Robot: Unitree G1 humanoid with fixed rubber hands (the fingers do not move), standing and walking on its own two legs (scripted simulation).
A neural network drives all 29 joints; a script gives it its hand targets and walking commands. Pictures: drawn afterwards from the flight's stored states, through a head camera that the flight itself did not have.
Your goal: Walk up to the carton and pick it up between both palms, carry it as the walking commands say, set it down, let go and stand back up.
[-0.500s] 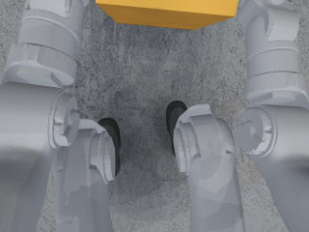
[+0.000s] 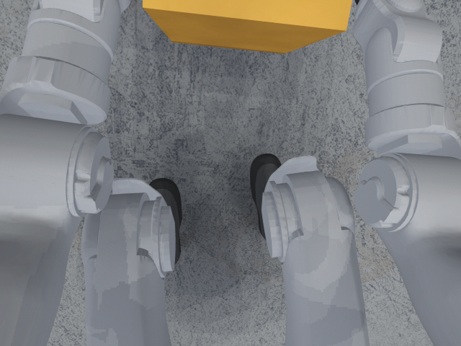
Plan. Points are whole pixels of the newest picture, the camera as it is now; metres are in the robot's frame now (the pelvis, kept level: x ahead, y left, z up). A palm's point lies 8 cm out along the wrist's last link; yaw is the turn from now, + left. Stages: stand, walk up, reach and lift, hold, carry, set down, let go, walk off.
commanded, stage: set down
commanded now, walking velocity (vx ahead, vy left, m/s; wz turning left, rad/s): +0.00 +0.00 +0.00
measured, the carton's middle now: out of the picture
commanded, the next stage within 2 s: none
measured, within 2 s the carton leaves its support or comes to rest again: neither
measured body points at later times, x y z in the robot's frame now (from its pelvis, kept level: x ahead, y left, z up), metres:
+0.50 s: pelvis +0.01 +0.00 -0.01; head +0.39 -0.01 +0.23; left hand +0.60 +0.07 -0.19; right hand +0.54 -0.23 -0.19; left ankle +0.10 +0.11 -0.35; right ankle +0.13 -0.13 -0.35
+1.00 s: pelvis +0.01 +0.00 -0.01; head +0.39 -0.01 +0.22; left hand +0.60 +0.07 -0.19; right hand +0.53 -0.23 -0.19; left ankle +0.10 +0.11 -0.35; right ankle +0.13 -0.13 -0.35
